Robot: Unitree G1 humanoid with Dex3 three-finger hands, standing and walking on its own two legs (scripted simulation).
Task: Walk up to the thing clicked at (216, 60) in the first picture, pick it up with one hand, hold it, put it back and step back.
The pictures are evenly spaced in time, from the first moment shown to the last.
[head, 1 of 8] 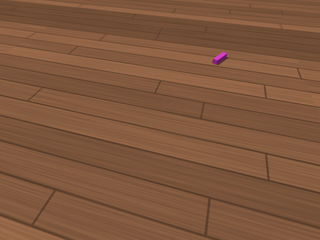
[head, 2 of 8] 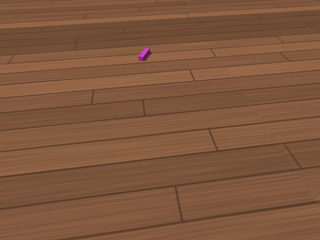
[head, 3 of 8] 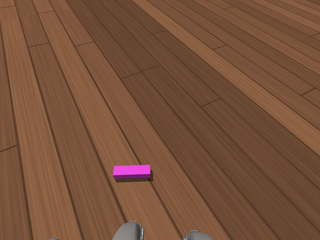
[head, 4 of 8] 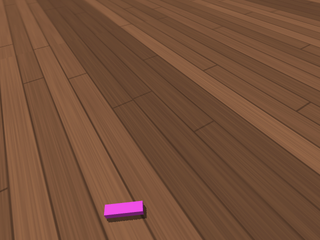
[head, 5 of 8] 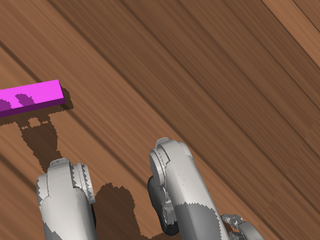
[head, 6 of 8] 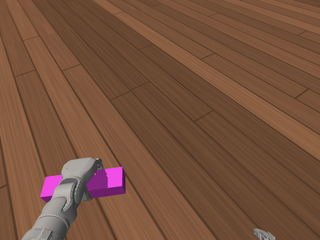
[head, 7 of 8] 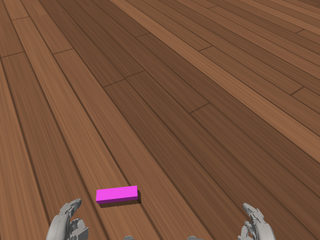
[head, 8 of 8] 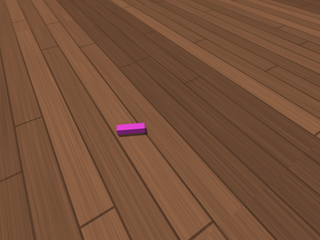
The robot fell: no
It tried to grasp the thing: yes
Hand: left
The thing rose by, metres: 0.68
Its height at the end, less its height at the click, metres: +0.00
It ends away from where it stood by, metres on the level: 0.02
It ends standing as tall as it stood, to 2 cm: yes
